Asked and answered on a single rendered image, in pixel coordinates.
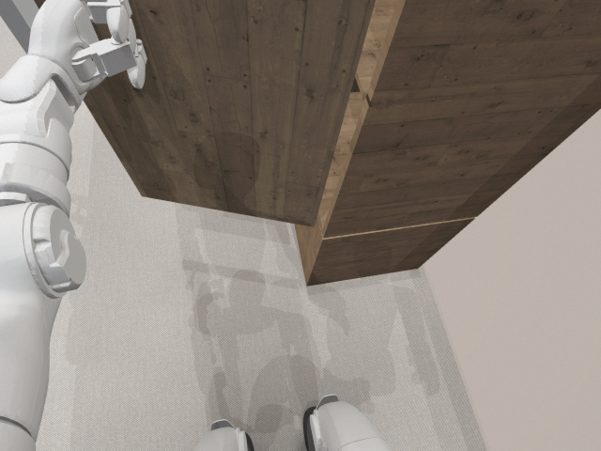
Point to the right robot thigh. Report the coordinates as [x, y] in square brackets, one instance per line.
[338, 426]

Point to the left robot upper arm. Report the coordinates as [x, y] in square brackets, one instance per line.
[41, 259]

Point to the left robot hand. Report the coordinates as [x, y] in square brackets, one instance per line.
[62, 32]

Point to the left robot shin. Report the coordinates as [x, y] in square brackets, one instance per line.
[221, 424]

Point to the robot left forearm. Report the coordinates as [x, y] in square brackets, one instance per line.
[38, 101]

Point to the handle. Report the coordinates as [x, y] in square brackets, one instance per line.
[19, 16]

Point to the cupboard door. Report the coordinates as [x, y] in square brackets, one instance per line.
[242, 104]

